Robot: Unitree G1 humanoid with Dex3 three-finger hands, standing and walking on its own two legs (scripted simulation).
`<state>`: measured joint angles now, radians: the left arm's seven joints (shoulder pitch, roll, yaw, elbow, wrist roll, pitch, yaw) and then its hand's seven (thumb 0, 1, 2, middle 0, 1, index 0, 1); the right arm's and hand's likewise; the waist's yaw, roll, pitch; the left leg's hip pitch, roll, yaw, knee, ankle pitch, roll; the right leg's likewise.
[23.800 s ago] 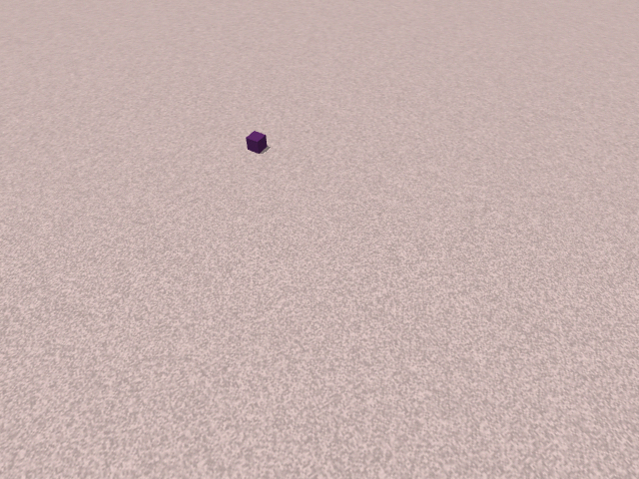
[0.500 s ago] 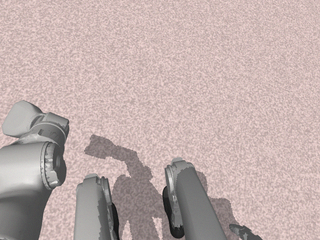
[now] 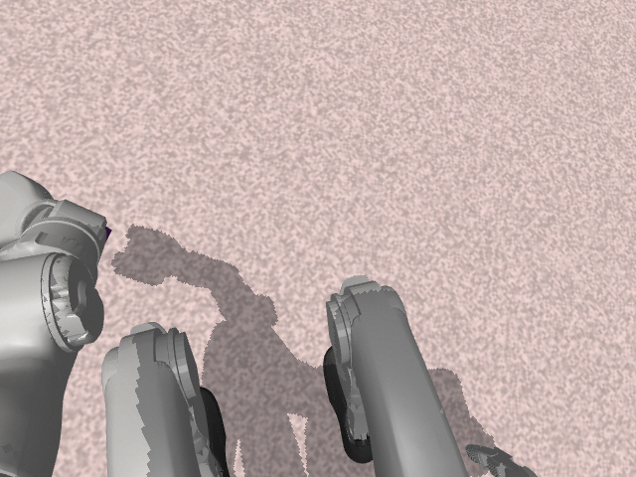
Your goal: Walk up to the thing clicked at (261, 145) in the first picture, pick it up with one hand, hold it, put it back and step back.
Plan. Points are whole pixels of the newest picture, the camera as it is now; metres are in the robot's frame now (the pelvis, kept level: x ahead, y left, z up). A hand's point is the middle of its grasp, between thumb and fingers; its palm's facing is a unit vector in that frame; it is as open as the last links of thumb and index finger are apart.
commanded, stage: crouch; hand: left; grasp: from above
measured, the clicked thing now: (61, 238) +0.46 +0.26 -0.18
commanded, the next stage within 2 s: lower in 0.52 s
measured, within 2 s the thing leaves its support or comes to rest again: neither
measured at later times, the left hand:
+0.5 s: hand (71, 230) +0.48 +0.26 -0.20, palm faces -0.18 -0.39 -0.90, open 10.1 cm
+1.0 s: hand (82, 240) +0.47 +0.26 -0.25, palm faces -0.23 -0.37 -0.90, open 10.1 cm
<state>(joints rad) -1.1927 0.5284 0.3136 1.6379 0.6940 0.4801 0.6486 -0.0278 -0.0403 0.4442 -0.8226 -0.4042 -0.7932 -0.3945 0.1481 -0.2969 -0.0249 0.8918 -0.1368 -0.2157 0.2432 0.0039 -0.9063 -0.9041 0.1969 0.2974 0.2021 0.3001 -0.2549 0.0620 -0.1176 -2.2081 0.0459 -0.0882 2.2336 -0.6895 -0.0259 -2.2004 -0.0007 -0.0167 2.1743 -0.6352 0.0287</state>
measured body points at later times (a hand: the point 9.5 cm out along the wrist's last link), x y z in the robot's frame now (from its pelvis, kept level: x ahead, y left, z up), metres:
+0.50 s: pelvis +0.00 +0.00 -0.05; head +0.26 +0.02 +0.32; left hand +0.49 +0.27 -0.15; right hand -0.02 -0.26 -0.16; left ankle +0.08 +0.13 -0.34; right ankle +0.10 -0.13 -0.34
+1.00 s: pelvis +0.00 +0.00 -0.06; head +0.27 +0.03 +0.29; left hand +0.48 +0.27 -0.20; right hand -0.04 -0.26 -0.15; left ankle +0.08 +0.13 -0.34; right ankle +0.10 -0.13 -0.34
